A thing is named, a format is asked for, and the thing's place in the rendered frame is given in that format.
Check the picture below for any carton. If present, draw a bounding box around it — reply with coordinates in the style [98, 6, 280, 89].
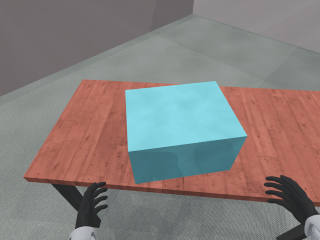
[125, 81, 247, 184]

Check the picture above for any robot right hand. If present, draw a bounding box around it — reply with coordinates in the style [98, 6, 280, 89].
[263, 175, 319, 225]

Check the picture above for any robot left forearm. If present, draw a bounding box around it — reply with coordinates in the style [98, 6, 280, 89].
[68, 226, 97, 240]

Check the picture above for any robot left hand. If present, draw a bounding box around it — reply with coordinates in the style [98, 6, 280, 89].
[75, 182, 108, 229]

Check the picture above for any table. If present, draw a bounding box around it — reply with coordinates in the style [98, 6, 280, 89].
[23, 79, 320, 240]

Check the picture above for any robot right forearm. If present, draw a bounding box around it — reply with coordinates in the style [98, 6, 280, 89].
[304, 214, 320, 240]

